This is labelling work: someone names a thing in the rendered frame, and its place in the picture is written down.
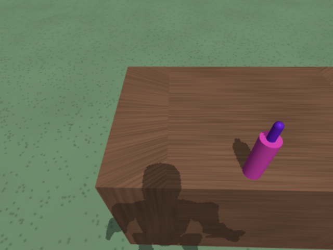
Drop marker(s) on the bottle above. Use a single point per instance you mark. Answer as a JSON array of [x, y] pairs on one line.
[[264, 150]]

